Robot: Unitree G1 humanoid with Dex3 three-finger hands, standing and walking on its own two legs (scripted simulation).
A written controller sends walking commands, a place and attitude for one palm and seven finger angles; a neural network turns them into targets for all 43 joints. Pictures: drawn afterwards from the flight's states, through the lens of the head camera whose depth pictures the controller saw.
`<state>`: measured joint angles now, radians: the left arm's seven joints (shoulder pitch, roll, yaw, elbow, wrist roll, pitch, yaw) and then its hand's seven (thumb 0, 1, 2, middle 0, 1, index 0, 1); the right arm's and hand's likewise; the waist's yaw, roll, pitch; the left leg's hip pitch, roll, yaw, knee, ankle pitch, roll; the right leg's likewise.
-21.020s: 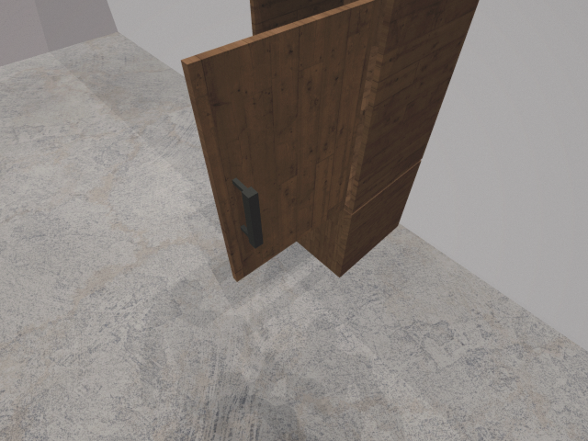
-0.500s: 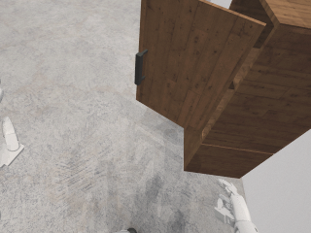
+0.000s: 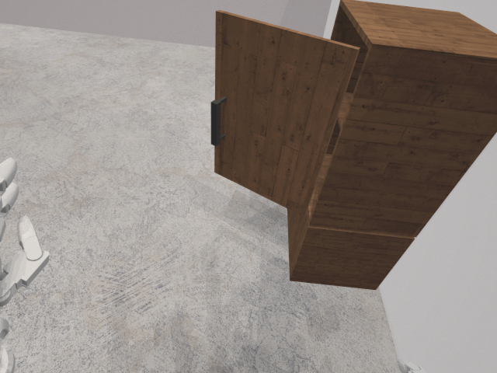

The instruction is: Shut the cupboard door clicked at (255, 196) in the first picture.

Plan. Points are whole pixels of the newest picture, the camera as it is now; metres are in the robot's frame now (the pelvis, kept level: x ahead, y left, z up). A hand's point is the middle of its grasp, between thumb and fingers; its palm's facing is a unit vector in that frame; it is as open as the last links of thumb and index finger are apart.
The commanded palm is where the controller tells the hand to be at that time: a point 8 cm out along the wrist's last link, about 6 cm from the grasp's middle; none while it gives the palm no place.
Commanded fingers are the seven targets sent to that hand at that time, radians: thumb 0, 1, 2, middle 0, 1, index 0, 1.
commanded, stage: stop stepping back and stand still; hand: left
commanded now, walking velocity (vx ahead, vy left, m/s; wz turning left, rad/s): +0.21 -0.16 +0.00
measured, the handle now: (219, 121) +0.91 +0.11 -0.07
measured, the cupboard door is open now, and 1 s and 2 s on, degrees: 62 62 62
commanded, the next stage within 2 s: let the arm hang, fingers relaxed in 1.74 s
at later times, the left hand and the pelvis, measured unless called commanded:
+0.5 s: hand out of the picture +0.13 +0.29 +0.17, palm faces +0.52 -0.79 -0.32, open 7.5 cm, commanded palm +0.07 +0.32 +0.19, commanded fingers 0.00 0.90 0.90 -0.20 -0.30 -0.20 -0.30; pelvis -0.06 +0.02 +0.00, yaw +1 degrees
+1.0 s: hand out of the picture +0.20 +0.30 +0.16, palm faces +0.42 -0.78 -0.46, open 7.4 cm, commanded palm +0.13 +0.33 +0.19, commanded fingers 0.00 0.90 0.90 -0.20 -0.30 -0.20 -0.30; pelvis -0.01 +0.03 +0.00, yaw -1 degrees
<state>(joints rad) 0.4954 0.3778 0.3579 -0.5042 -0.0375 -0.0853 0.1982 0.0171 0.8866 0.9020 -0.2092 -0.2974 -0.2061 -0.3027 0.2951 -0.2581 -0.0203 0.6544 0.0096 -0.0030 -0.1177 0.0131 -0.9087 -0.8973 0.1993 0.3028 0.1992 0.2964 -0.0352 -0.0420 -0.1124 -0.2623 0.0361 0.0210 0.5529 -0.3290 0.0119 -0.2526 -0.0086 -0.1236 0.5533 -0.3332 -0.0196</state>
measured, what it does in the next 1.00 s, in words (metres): stands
